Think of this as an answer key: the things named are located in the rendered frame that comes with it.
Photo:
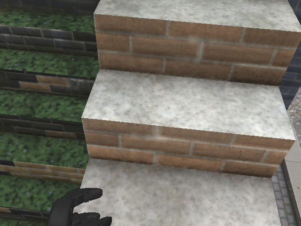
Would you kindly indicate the left robot hand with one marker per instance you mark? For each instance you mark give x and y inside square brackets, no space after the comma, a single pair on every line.
[62,214]

